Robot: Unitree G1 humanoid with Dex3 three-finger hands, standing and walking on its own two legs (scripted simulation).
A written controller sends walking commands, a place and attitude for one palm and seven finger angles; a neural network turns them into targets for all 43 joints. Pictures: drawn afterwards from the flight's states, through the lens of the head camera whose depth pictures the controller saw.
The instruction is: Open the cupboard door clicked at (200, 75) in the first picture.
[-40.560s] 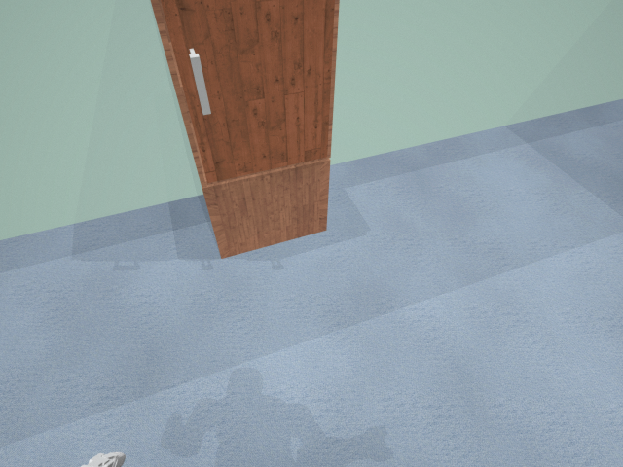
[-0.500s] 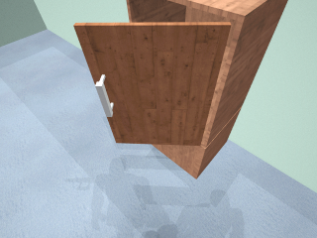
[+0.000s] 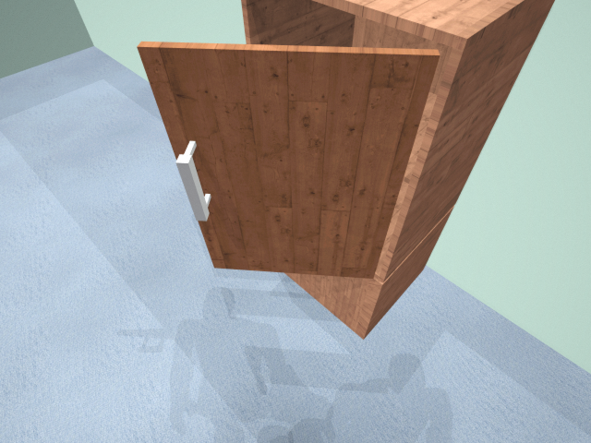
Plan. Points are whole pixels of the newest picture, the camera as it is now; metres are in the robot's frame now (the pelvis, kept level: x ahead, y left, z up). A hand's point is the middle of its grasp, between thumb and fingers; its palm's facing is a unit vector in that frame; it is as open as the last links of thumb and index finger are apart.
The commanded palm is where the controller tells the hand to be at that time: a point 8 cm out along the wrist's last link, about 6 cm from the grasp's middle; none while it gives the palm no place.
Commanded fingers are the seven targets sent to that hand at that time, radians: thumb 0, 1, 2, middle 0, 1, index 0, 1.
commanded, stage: look again from close up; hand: left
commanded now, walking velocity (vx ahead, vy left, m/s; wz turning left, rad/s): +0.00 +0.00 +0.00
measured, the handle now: (197, 182) +0.55 +0.23 +0.00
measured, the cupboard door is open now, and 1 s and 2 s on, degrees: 39 39 39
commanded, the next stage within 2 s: raise the hand with hooked fingers in 0.28 s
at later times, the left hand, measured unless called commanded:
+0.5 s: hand out of the picture +0.12 +0.20 -0.09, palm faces +0.25 -0.95 -0.18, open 7.4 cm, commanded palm +0.10 +0.24 -0.07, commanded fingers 0.00 0.74 0.83 -0.21 -0.41 -0.21 -0.41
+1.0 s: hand (130, 421) +0.15 +0.23 -0.04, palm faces -0.01 -1.00 -0.04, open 9.8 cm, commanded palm +0.13 +0.29 -0.03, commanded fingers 0.00 0.15 0.58 -0.25 -0.78 -0.25 -0.78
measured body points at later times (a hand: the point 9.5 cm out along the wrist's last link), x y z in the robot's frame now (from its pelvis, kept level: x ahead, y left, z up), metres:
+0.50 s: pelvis +0.00 +0.01 -0.01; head +0.01 -0.01 +0.44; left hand +0.10 +0.25 -0.08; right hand +0.05 -0.23 -0.15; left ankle -0.03 +0.15 -0.74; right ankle -0.01 -0.08 -0.74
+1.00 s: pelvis -0.05 +0.04 -0.09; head +0.01 +0.06 +0.35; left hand +0.15 +0.29 -0.04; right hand +0.17 -0.16 -0.15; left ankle -0.03 +0.15 -0.74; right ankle -0.01 -0.08 -0.74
